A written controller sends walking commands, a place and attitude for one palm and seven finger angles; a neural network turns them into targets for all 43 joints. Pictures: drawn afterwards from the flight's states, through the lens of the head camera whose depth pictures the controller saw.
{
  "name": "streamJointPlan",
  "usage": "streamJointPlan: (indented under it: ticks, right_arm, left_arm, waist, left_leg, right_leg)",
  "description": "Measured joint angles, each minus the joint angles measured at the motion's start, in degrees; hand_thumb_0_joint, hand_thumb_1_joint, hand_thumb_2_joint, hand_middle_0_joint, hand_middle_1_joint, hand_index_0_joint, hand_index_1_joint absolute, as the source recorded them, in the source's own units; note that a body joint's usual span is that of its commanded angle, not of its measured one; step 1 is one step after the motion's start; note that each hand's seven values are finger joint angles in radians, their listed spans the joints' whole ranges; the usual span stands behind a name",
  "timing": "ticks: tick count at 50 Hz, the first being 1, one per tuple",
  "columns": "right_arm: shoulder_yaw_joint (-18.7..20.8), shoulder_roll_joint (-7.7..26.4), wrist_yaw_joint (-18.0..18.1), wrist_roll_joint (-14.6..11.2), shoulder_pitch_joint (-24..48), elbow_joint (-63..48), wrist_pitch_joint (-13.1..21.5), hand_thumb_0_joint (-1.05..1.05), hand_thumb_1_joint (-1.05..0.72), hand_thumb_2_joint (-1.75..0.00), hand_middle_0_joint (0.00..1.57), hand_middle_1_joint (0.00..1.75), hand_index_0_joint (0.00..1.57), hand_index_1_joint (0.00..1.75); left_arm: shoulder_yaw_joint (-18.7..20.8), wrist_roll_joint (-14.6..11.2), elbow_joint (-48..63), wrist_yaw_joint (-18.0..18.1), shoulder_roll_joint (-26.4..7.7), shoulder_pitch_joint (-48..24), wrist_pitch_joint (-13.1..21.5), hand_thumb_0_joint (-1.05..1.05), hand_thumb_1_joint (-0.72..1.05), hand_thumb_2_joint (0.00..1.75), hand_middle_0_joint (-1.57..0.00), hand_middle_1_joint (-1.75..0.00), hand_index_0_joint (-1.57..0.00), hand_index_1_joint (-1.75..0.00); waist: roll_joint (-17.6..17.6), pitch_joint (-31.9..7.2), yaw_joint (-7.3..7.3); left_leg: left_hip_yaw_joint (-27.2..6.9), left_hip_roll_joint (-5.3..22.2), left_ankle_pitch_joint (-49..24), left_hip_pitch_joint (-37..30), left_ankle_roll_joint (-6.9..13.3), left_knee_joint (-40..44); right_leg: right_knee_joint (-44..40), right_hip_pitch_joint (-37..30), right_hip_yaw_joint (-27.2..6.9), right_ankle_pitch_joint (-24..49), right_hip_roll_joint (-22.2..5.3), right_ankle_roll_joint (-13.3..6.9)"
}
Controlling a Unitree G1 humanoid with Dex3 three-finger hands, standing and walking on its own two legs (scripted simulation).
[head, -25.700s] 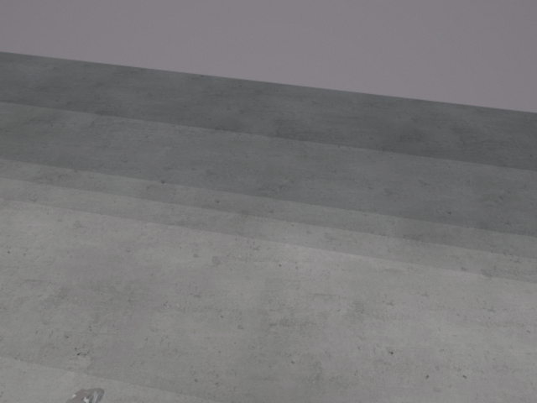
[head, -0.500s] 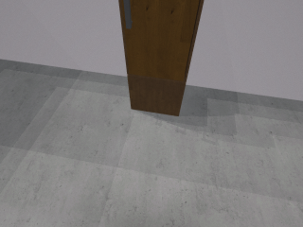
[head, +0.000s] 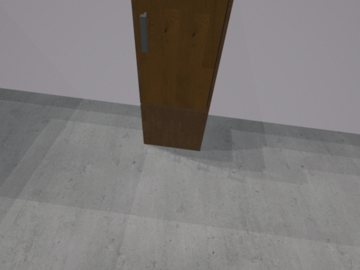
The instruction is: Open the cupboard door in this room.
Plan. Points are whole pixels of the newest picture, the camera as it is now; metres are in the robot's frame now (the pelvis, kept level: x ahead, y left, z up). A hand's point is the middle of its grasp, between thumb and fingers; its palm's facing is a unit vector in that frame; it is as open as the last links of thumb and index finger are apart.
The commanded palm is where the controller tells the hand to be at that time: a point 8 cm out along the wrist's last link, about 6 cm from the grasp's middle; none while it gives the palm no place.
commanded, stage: take the last steps up to it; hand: left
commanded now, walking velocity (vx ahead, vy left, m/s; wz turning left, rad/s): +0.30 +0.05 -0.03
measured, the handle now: (145, 32) +1.01 +0.22 +0.06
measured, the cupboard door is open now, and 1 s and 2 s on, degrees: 0 0 0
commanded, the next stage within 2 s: come to a stop and stand still in 1.12 s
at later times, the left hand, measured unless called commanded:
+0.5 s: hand (131, 244) +0.22 +0.14 -0.16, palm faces +0.07 -0.97 -0.22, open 7.1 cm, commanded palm none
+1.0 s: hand (102, 222) +0.27 +0.23 -0.18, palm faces +0.09 -0.98 -0.17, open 7.4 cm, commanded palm none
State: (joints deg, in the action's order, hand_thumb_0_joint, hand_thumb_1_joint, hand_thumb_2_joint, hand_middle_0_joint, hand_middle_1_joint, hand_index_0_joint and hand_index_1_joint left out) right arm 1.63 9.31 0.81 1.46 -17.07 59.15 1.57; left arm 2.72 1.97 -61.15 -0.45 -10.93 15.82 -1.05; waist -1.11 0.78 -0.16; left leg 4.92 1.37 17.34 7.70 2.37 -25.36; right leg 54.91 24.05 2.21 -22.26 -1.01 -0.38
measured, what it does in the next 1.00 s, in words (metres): walks ahead: right foot, then left foot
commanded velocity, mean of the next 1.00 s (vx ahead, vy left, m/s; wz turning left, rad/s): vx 0.29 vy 0.07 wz -0.01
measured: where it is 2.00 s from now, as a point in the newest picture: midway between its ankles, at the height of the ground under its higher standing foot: (163, 235)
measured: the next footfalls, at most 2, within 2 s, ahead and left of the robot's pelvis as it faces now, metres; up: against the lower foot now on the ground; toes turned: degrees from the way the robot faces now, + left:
right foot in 0.32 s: +0.19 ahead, -0.15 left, +0.00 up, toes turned -10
left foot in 0.78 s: +0.31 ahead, +0.14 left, +0.00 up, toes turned +14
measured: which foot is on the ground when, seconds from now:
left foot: down 0.00-0.32, up 0.34-0.76, down 0.78-1.00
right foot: up 0.00-0.30, down 0.32-0.78, up 0.80-1.00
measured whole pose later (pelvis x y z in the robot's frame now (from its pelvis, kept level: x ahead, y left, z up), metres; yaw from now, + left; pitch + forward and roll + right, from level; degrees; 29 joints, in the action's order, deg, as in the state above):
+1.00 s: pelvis +0.29 +0.05 +0.00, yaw +2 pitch +0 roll +0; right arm 2.3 8.8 1.1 1.1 -14.2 59.5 3.9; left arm 3.0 1.8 -63.3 -0.3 -11.5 16.1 0.7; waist -2.7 3.7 -1.1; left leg 11.5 1.5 13.9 8.5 3.1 -22.8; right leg 65.7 29.8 4.0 -17.1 -6.3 0.9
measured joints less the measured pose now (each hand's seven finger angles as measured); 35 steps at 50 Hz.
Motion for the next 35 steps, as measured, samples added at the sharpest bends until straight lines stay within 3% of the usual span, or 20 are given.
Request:
streamJointPlan:
  ticks: [3,6,10,14,16,19,21,23,28,35]
  right_arm:
    - [-0.2,-0.9,0.2,-0.2,-3.6,1.9,0.5,0.0,-0.91,-0.9,0.2,0.3,0.2,0.3]
    - [-0.2,-1.9,0.4,-0.3,-6.7,3.9,0.9,0.0,-0.91,-0.9,0.2,0.3,0.2,0.3]
    - [-0.3,-3.0,0.5,0.0,-9.9,6.2,1.1,0.0,-0.91,-0.9,0.2,0.3,0.2,0.3]
    - [-0.2,-3.3,0.5,0.1,-12.0,8.2,0.7,0.0,-0.91,-0.9,0.2,0.3,0.2,0.3]
    - [-0.2,-3.6,0.2,-0.4,-13.2,9.1,0.6,0.0,-0.91,-0.9,0.2,0.3,0.2,0.3]
    - [0.0,-3.5,-0.3,-0.8,-11.4,9.5,-0.9,0.0,-0.91,-0.9,0.2,0.3,0.2,0.3]
    - [0.7,-2.9,-0.6,-0.6,-9.0,8.7,-1.7,0.0,-0.91,-0.9,0.2,0.3,0.2,0.3]
    - [1.3,-2.1,-0.7,-0.2,-6.3,7.2,-2.0,0.0,-0.91,-0.9,0.2,0.3,0.2,0.3]
    - [2.2,0.2,-1.4,0.2,0.1,2.7,-2.1,0.0,-0.92,-0.9,0.2,0.3,0.2,0.3]
    - [2.2,2.3,-2.8,0.1,6.8,-1.5,-1.5,0.0,-0.92,-0.9,0.19,0.3,0.2,0.3]
  left_arm:
    - [0.2,0.0,0.5,-0.3,-0.4,-0.8,0.6,0.0,0.91,0.9,-0.2,-0.3,-0.2,-0.3]
    - [0.2,-0.1,0.9,-0.2,-0.6,-2.3,0.6,0.0,0.91,0.9,-0.2,-0.3,-0.2,-0.3]
    - [-0.1,-0.3,1.3,-0.2,-0.4,-5.3,0.5,0.0,0.91,0.9,-0.2,-0.3,-0.19,-0.3]
    - [-0.5,-0.4,2.2,-0.3,0.5,-8.3,1.4,0.0,0.91,0.9,-0.2,-0.3,-0.19,-0.3]
    - [-0.8,-0.2,2.9,-0.3,0.9,-9.3,2.8,0.0,0.91,0.9,-0.2,-0.3,-0.19,-0.3]
    - [-0.9,-0.6,3.6,0.2,2.2,-10.1,5.0,0.0,0.91,0.9,-0.2,-0.3,-0.2,-0.3]
    - [-1.0,-0.8,3.4,0.6,3.0,-9.1,5.1,0.0,0.91,0.9,-0.2,-0.3,-0.2,-0.3]
    - [0.4,-1.5,3.5,1.8,3.3,-7.8,5.4,-0.02,0.94,0.9,-0.2,-0.3,-0.2,-0.3]
    - [0.4,-0.5,1.6,1.9,1.1,-3.9,5.2,-0.04,0.96,0.9,-0.2,-0.3,-0.2,-0.3]
    - [-0.1,0.0,-1.9,1.0,0.0,1.9,4.7,-0.01,0.93,0.9,-0.2,-0.3,-0.2,-0.3]
  waist:
    - [0.0,0.2,0.34]
    - [0.0,0.8,0.94]
    - [0.3,2.2,2.38]
    - [1.1,3.2,3.74]
    - [1.3,3.4,3.78]
    - [2.2,4.4,3.65]
    - [2.2,4.2,2.98]
    - [2.5,3.7,2.42]
    - [2.6,1.7,1.48]
    - [1.5,1.1,-1.13]
  left_leg:
    - [0.5,-0.5,-1.5,-2.8,0.1,4.5]
    - [1.1,-0.9,-1.7,-5.0,0.0,7.0]
    - [1.8,-0.9,-0.1,-7.3,-0.8,7.6]
    - [2.2,-0.2,3.8,-8.4,-2.3,4.3]
    - [1.8,0.5,7.7,-6.9,-3.0,-2.2]
    - [-1.2,1.3,11.7,2.9,-2.2,-26.3]
    - [-1.5,2.0,8.4,9.8,-2.1,-37.1]
    - [-1.6,3.4,3.8,15.3,-2.7,-40.2]
    - [-0.9,6.2,-3.2,22.2,-4.5,-33.7]
    - [0.7,6.4,-5.0,19.6,-4.8,-17.2]
  right_leg:
    - [3.9,3.6,0.5,3.5,-1.9,1.0]
    - [2.1,5.4,1.0,5.3,-3.6,1.8]
    - [-6.5,4.9,2.2,5.5,-4.5,2.0]
    - [-17.2,0.8,4.1,6.7,-3.5,1.0]
    - [-22.6,-2.8,5.3,11.8,-2.9,-0.7]
    - [-18.9,-3.8,7.3,9.0,-2.9,-2.3]
    - [-20.3,-5.9,7.9,7.5,-2.9,-2.2]
    - [-23.3,-8.2,8.6,8.1,-2.6,-1.7]
    - [-29.5,-13.2,9.6,9.0,-2.3,-1.1]
    - [-32.7,-18.5,10.6,7.0,-3.2,1.6]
